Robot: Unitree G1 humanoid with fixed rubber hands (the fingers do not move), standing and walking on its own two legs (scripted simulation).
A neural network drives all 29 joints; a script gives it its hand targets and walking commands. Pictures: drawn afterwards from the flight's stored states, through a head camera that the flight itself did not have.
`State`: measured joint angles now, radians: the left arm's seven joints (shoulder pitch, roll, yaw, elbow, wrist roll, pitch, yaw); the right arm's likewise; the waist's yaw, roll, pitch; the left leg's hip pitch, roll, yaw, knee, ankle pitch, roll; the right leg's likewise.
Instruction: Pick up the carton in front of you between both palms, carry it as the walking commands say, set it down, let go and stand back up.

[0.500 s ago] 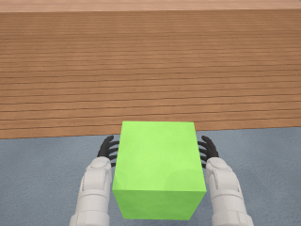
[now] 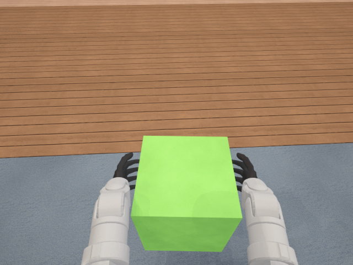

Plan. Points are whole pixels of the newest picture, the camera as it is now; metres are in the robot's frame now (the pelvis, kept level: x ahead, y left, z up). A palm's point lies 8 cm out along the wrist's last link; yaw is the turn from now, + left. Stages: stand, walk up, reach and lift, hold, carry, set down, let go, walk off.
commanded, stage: reach and lift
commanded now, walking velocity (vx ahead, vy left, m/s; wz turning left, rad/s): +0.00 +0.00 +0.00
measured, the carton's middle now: (184, 196) +0.31 +0.00 -0.04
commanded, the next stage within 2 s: hold in 0.46 s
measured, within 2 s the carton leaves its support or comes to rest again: neither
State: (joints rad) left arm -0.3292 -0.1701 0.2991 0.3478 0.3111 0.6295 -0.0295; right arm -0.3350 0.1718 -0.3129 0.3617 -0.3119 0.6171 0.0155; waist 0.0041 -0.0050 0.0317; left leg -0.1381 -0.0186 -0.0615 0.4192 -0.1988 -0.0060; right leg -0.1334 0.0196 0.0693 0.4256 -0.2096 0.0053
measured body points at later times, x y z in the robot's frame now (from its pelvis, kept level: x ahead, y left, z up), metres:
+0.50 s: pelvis +0.01 +0.00 +0.00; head -0.02 +0.00 +0.45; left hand +0.31 +0.15 +0.04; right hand +0.31 -0.15 +0.04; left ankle +0.02 +0.12 -0.74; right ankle +0.02 -0.12 -0.74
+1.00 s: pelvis +0.00 +0.00 +0.00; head -0.05 +0.00 +0.45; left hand +0.30 +0.15 +0.05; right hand +0.30 -0.15 +0.05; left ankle +0.02 +0.12 -0.74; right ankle +0.02 -0.12 -0.74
